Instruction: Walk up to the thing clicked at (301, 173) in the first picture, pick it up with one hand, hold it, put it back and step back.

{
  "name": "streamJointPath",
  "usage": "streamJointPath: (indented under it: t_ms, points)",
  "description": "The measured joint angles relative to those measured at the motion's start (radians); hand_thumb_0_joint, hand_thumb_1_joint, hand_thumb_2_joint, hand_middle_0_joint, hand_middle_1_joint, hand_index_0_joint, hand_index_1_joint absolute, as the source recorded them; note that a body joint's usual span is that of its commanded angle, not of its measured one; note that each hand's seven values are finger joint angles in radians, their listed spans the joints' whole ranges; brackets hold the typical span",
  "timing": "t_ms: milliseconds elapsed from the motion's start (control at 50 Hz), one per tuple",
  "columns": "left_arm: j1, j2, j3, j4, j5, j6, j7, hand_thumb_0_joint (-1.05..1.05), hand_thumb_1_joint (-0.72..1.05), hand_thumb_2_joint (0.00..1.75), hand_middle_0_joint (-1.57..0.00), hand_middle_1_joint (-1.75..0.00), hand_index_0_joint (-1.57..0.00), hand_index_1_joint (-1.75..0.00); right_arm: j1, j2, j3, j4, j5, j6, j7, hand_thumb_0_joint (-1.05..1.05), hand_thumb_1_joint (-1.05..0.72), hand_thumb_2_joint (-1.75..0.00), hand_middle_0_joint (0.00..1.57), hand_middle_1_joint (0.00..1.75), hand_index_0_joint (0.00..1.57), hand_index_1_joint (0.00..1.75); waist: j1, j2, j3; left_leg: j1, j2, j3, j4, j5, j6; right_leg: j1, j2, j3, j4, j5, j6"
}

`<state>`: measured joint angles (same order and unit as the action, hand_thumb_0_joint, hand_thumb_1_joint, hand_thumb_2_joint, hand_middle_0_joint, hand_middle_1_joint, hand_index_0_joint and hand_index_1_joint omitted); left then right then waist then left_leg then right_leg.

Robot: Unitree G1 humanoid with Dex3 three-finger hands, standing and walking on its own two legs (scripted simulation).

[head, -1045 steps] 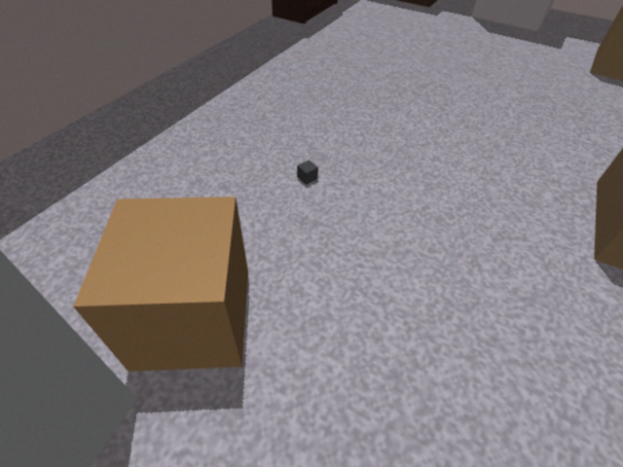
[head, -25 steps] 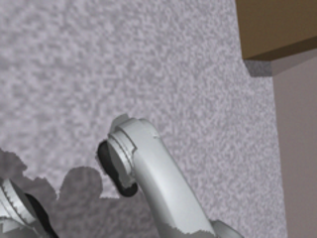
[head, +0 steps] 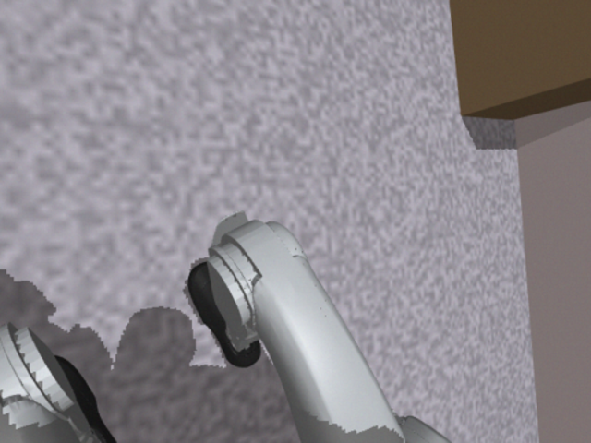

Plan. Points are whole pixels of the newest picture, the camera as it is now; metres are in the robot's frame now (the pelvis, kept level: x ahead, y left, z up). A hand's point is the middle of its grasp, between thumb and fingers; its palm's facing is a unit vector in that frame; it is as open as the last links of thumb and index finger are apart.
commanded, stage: settle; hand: left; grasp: from above
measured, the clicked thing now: out of the picture +0.47 +0.34 -0.30
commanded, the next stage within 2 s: lift in 0.56 s
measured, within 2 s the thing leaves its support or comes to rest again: leaves its support in 0.04 s
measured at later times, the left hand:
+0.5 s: hand out of the picture +0.46 +0.35 -0.17, palm faces -0.16 -0.39 -0.91, open 10.0 cm
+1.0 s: hand out of the picture +0.45 +0.35 -0.10, palm faces -0.14 -0.39 -0.91, open 10.1 cm
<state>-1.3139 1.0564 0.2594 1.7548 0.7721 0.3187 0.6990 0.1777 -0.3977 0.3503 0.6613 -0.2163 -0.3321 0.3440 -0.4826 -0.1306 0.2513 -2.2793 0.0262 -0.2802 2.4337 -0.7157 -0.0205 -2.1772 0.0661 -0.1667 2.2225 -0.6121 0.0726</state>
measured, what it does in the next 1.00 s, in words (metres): stands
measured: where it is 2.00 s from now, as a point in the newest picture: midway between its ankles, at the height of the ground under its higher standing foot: (167, 380)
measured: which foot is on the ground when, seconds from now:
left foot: down 0.00-1.00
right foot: down 0.00-1.00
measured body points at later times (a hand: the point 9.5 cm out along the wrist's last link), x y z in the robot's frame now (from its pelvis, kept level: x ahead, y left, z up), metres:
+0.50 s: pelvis +0.01 -0.01 +0.00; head +0.27 +0.09 +0.36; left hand +0.47 +0.37 -0.12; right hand +0.02 -0.27 -0.06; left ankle +0.06 +0.13 -0.31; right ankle +0.13 -0.12 -0.31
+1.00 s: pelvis +0.01 -0.01 +0.02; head +0.25 +0.05 +0.40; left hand +0.46 +0.36 -0.05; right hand +0.04 -0.28 -0.08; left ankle +0.06 +0.13 -0.31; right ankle +0.13 -0.12 -0.31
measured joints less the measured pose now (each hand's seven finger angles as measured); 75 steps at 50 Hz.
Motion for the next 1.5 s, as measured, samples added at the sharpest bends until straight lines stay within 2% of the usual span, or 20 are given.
streamJointPath:
  t_ms: [160, 260, 400, 540, 720, 840, 980, 1200, 1380, 1500]
  points:
    - [0.016, -0.05, 0.018, -0.099, -0.007, 0.034, -0.032, 0.0, 0.03, 0.38, -0.7, -0.55, -0.74, -0.49, 0.026, 0.011, -0.045, 0.014, 0.018, 0.005, 0.005, 0.0, -0.91, -0.9, 0.19, 0.3, 0.2, 0.3, 0.033, 0.024, -0.043, -0.006, 0.0, 0.015, -0.024, 0.004, -0.005, -0.013, -0.006, 0.01, -0.009, -0.003, -0.008]
    - [0.027, -0.104, 0.002, -0.145, -0.005, 0.068, -0.071, 0.0, 0.02, 0.38, -0.71, -0.55, -0.74, -0.48, 0.043, 0.021, -0.09, 0.048, 0.037, 0.015, 0.002, 0.0, -0.91, -0.9, 0.19, 0.3, 0.2, 0.3, 0.058, 0.055, -0.102, -0.008, 0.0, 0.029, -0.038, -0.002, -0.008, -0.022, -0.012, 0.021, -0.009, -0.014, -0.013]
    - [0.049, -0.179, -0.026, -0.124, 0.009, 0.108, -0.115, 0.0, 0.02, 0.39, -0.7, -0.57, -0.73, -0.5, 0.048, 0.029, -0.142, 0.103, 0.053, 0.023, -0.013, 0.0, -0.9, -0.9, 0.19, 0.3, 0.2, 0.3, 0.087, 0.1, -0.181, -0.004, -0.002, 0.053, -0.043, -0.006, -0.007, -0.029, -0.019, 0.041, 0.006, -0.026, -0.017]
    - [0.049, -0.218, -0.025, -0.094, 0.026, 0.11, -0.14, 0.0, 0.01, 0.4, -0.69, -0.59, -0.72, -0.53, 0.038, 0.038, -0.174, 0.141, 0.055, 0.014, -0.042, 0.0, -0.9, -0.9, 0.19, 0.3, 0.2, 0.3, 0.1, 0.122, -0.205, -0.003, -0.004, 0.08, -0.048, 0.008, -0.007, -0.041, -0.024, 0.065, 0.021, -0.021, -0.021]
    - [0.034, -0.253, 0.004, -0.089, 0.03, 0.111, -0.142, 0.0, -0.01, 0.43, -0.69, -0.6, -0.72, -0.54, 0.041, 0.045, -0.196, 0.164, 0.052, 0.019, -0.069, 0.0, -0.9, -0.9, 0.19, 0.3, 0.2, 0.3, 0.113, 0.142, -0.226, -0.004, -0.001, 0.106, -0.067, 0.016, -0.013, -0.062, -0.025, 0.088, 0.027, -0.017, -0.027]
    - [0.043, -0.286, 0.022, -0.142, 0.013, 0.125, -0.186, 0.0, -0.01, 0.44, -0.69, -0.61, -0.72, -0.55, 0.042, 0.056, -0.226, 0.181, 0.058, 0.035, -0.08, 0.0, -0.9, -0.9, 0.19, 0.3, 0.2, 0.3, 0.135, 0.158, -0.244, 0.007, 0.003, 0.122, -0.083, 0.012, -0.014, -0.062, -0.025, 0.101, 0.024, -0.022, -0.03]
    - [0.106, -0.364, 0.002, -0.207, 0.008, 0.146, -0.218, 0.0, 0.0, 0.44, -0.68, -0.59, -0.71, -0.54, 0.044, 0.077, -0.273, 0.198, 0.092, 0.071, -0.093, 0.0, -0.9, -0.9, 0.19, 0.3, 0.2, 0.3, 0.182, 0.183, -0.309, 0.038, 0.006, 0.147, -0.121, 0.005, -0.01, -0.039, -0.028, 0.12, 0.0, -0.035, -0.032]
    - [0.224, -0.489, -0.053, -0.332, -0.036, 0.197, -0.274, 0.0, 0.01, 0.43, -0.7, -0.55, -0.73, -0.49, 0.019, 0.1, -0.336, 0.218, 0.138, 0.11, -0.126, 0.0, -0.9, -0.9, 0.19, 0.3, 0.2, 0.3, 0.257, 0.202, -0.42, 0.151, 0.001, 0.187, -0.249, 0.019, -0.01, 0.063, -0.045, 0.148, -0.095, -0.041, -0.042]
    - [0.361, -0.58, -0.132, -0.482, -0.078, 0.256, -0.331, -0.01, 0.01, 0.4, -0.73, -0.52, -0.75, -0.47, -0.009, 0.1, -0.35, 0.196, 0.171, 0.143, -0.182, 0.0, -0.9, -0.9, 0.19, 0.3, 0.2, 0.3, 0.303, 0.212, -0.467, 0.311, 0.005, 0.197, -0.41, 0.052, -0.013, 0.221, -0.05, 0.147, -0.247, -0.015, -0.052]
    - [0.47, -0.65, -0.189, -0.586, -0.113, 0.304, -0.336, -0.01, 0.0, 0.41, -0.74, -0.51, -0.76, -0.47, -0.022, 0.11, -0.338, 0.19, 0.2, 0.16, -0.242, 0.0, -0.9, -0.9, 0.19, 0.3, 0.2, 0.3, 0.331, 0.207, -0.488, 0.463, 0.012, 0.206, -0.561, 0.08, -0.018, 0.368, -0.049, 0.148, -0.39, 0.01, -0.062]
